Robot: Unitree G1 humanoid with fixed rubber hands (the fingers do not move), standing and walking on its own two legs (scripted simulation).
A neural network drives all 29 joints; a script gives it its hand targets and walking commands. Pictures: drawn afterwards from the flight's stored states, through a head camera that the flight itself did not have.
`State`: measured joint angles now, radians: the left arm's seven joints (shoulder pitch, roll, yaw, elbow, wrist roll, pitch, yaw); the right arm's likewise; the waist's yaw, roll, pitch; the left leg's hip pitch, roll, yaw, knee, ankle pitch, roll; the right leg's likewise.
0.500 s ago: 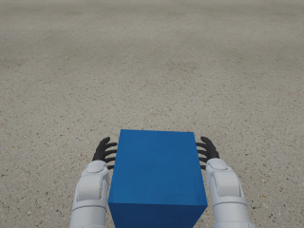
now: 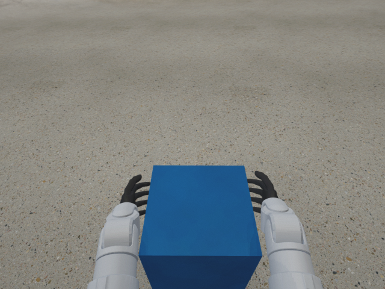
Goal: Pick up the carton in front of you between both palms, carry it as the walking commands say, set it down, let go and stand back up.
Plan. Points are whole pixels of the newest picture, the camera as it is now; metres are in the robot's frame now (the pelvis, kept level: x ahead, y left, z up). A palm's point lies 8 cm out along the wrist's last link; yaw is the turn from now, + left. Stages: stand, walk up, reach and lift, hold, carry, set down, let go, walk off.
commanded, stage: hold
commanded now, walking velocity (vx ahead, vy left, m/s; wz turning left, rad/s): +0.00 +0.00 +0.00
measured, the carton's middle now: (198, 232) +0.29 +0.00 -0.05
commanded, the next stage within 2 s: set down in 0.28 s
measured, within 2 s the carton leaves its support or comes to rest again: neither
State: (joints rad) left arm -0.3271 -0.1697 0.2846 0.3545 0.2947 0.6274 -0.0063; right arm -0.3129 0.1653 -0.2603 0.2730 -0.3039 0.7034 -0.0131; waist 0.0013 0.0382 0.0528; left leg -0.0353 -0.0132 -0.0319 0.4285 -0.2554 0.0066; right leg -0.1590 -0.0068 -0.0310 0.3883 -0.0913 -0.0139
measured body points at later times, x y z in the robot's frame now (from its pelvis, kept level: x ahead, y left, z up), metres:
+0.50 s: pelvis +0.03 -0.03 +0.00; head +0.00 -0.05 +0.45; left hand +0.34 +0.14 +0.04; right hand +0.35 -0.16 +0.03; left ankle +0.00 +0.12 -0.74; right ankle +0.09 -0.11 -0.74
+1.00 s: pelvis -0.02 +0.02 -0.09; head +0.19 +0.00 +0.31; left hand +0.39 +0.12 -0.16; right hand +0.36 -0.18 -0.17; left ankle +0.00 +0.12 -0.74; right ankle +0.09 -0.11 -0.74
